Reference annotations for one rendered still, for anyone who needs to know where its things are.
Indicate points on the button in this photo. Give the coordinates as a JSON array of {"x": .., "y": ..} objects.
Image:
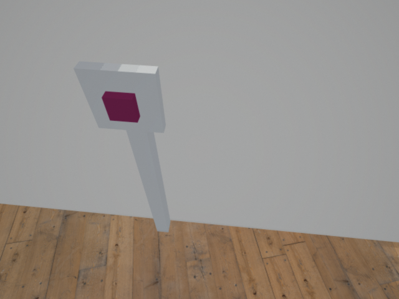
[{"x": 121, "y": 106}]

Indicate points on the panel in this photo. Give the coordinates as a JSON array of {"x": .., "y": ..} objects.
[{"x": 97, "y": 78}]

